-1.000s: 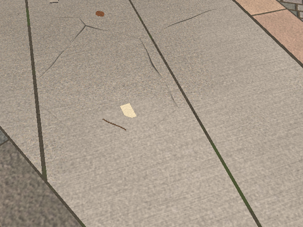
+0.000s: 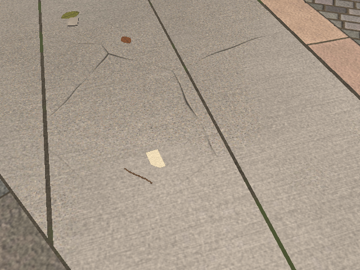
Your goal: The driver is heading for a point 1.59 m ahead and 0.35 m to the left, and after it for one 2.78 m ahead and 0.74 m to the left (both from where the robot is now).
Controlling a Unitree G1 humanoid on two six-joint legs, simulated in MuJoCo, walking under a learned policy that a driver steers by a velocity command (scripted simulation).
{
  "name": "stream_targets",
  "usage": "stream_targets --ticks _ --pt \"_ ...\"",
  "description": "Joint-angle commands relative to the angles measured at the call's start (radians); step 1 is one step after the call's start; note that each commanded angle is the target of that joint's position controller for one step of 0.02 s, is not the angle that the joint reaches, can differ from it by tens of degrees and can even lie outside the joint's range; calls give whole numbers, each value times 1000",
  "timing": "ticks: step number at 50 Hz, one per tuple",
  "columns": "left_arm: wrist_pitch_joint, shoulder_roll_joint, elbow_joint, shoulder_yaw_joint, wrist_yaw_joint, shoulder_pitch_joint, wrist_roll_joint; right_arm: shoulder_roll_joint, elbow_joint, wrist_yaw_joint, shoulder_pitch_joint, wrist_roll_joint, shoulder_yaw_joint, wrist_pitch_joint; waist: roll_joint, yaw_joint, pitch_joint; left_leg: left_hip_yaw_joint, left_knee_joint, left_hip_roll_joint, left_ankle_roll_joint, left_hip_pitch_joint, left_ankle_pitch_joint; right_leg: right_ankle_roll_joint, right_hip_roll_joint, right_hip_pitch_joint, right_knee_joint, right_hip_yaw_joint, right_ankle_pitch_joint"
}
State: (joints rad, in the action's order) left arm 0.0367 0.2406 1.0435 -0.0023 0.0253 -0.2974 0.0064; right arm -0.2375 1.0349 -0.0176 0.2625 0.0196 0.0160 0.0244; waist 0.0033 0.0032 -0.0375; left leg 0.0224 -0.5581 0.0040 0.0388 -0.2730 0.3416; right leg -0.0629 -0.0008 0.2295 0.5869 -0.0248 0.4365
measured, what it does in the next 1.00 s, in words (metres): walks ahead: left foot, then right foot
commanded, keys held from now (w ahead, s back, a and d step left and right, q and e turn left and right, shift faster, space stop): w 1.00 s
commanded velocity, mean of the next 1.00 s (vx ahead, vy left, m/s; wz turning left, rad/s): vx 0.44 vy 0.00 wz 0.00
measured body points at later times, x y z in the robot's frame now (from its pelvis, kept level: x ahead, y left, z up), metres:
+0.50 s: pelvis +0.21 +0.06 -0.02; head +0.24 +0.07 +0.43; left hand +0.15 +0.31 -0.16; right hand +0.39 -0.19 -0.12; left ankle +0.30 +0.15 -0.73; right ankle +0.01 -0.11 -0.65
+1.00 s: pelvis +0.49 +0.03 -0.01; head +0.52 +0.02 +0.43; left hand +0.71 +0.25 -0.11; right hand +0.43 -0.24 -0.15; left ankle +0.30 +0.15 -0.73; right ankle +0.63 -0.08 -0.74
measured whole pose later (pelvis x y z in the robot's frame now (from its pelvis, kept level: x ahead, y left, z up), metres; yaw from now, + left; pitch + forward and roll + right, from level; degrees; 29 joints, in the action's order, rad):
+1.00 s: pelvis +0.49 +0.03 -0.01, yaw +1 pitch +3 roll +1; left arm 0.11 0.23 0.82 0.03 -0.05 -0.01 0.01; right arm -0.26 1.01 -0.01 0.45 0.01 0.05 0.04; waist 0.01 0.06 0.00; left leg 0.07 -0.36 0.01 -0.01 0.08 0.46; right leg -0.07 -0.03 0.53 0.51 0.04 0.02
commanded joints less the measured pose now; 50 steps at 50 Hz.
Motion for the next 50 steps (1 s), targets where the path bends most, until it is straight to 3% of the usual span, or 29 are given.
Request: stream_targets --ticks 1,3,4,5,6,7,9,12,13,15,17,19,20,21,22,23,24,25,26,28,29,31,34,39,45,47,48,49,50 --pt "42 58 -47 7 -15 -4 2 -163 -49 6 -18 11 36 27 -122 -21 109 -343 300 222 162 -33 397 -48 -12 106 -52 10 21" --pt "50 90 -9 15 -13 -110 4 -130 -102 16 -142 9 28 36 -25 -85 135 -189 170 116 98 -229 274 -93 -58 -87 -194 -96 79" --pt "51 143 26 32 -10 -216 14 -80 -134 23 -203 3 15 51 107 -120 139 -39 -48 14 37 -387 155 -138 -144 -225 -301 -266 169" --pt "49 212 48 52 -12 -293 25 -46 -166 30 -212 -1 3 74 263 -126 116 49 -255 -33 11 -518 77 -200 -301 -349 -396 -502 152" --pt "56 182 47 46 -16 -321 11 -83 -174 34 -238 9 9 90 223 -137 140 -11 -443 -6 15 -641 177 -230 -364 -392 -398 -589 14" --pt "64 151 38 40 -19 -311 1 -96 -171 45 -214 18 13 101 148 -111 143 -48 -578 28 29 -729 166 -223 -367 -442 -369 -556 -127" --pt "64 131 18 33 -24 -272 2 -86 -179 62 -215 17 8 115 84 -78 122 -48 -673 82 42 -816 87 -191 -337 -490 -368 -413 -337" --pt "42 70 1 14 -9 -222 6 -44 -226 80 -264 7 -8 109 74 -44 144 -16 -522 123 13 -711 -31 -133 -261 -357 -449 -221 -392" --pt "40 80 -22 14 -2 -168 8 -33 -237 85 -275 0 -16 104 67 -29 153 -2 -398 120 0 -583 -111 -114 -220 -241 -467 -150 -367" --pt "49 149 -37 32 3 -155 11 -24 -258 86 -306 -5 -26 90 99 -27 147 52 -199 67 -19 -293 -241 -103 -174 -53 -514 -68 -361" --pt "55 192 -31 49 -7 -185 15 -76 -262 76 -294 5 -11 76 118 -11 153 57 -130 36 -7 -185 -274 -106 -215 -63 -511 -79 -404" --pt "50 190 -29 53 -12 -178 11 -139 -250 70 -220 5 20 72 119 46 111 66 -58 -2 31 -89 -272 -70 -221 -150 -361 -45 -716" --pt "43 181 -30 52 -13 -177 3 -173 -215 66 -99 7 43 71 110 108 34 83 -48 -30 57 60 -265 -44 -195 -150 -196 -7 -863" --pt "39 167 -37 46 -13 -180 -8 -207 -171 58 52 13 66 66 98 174 -58 62 -57 -11 80 278 -250 -15 -158 -52 13 21 -852" --pt "42 91 -67 23 -12 -212 -41 -297 -139 41 200 7 88 52 -107 186 -187 -235 -22 218 129 514 -114 17 -76 146 363 53 -486" --pt "72 -57 -72 -9 -17 -328 -12 -319 -138 49 219 -23 78 54 -376 99 -330 -793 255 417 284 660 119 54 88 386 686 -48 113" --pt "97 57 -86 18 -22 -222 20 -223 -141 53 150 -16 56 64 -240 104 -198 -830 354 389 240 542 188 33 27 485 813 -125 86" --pt "107 102 -123 31 -24 -114 40 -174 -154 54 66 -6 46 74 -168 84 -66 -658 344 370 204 399 158 8 -34 541 822 -89 -16" --pt "106 114 -135 34 -15 -59 32 -148 -169 57 -17 -10 38 82 -64 50 -17 -508 349 331 183 248 29 -1 -95 488 779 -67 -124" --pt "77 98 -130 48 -9 -77 15 -98 -167 67 -78 -36 25 92 -86 -22 5 -318 393 250 162 75 -88 -10 -154 370 696 -68 -218" --pt "61 81 -128 49 -10 -88 15 -85 -158 69 -76 -35 24 94 -99 -37 16 -270 417 228 166 41 -104 -11 -159 349 665 -63 -223" --pt "42 70 -141 52 -9 -57 10 -93 -134 63 -35 -32 25 98 -78 -47 61 -201 455 216 182 -2 -146 -2 -166 386 614 -48 -248" --pt "42 74 -188 56 -9 77 -5 -128 -111 42 35 -32 34 93 -38 -26 100 -172 479 227 198 40 -194 29 -176 528 464 -45 -383" --pt "62 50 -236 48 -29 270 4 -150 -96 15 124 -16 40 79 -31 36 111 -84 490 196 163 111 -273 57 -129 493 136 19 -569" --pt "74 51 -292 40 -66 412 14 -164 -57 6 213 -4 57 40 -48 71 142 -70 396 256 145 339 -353 33 -91 507 -48 28 -474" --pt "78 79 -290 50 -74 368 15 -176 -61 3 193 -4 65 30 -81 33 111 -68 324 270 126 378 -512 3 -63 417 -80 46 -387" --pt "80 107 -273 64 -74 299 14 -185 -67 3 174 -5 69 26 -107 -8 63 -55 240 260 113 383 -698 -16 -28 305 -86 73 -356" --pt "81 154 -223 90 -70 143 12 -170 -76 3 155 -10 64 20 -106 -86 -27 -18 58 212 88 346 -836 -46 9 98 -103 99 -362" --pt "79 224 -175 115 -60 -51 0 -142 -101 2 153 -21 50 21 -64 -155 -177 16 -214 164 55 154 -686 -101 -103 -235 -48 -21 -392"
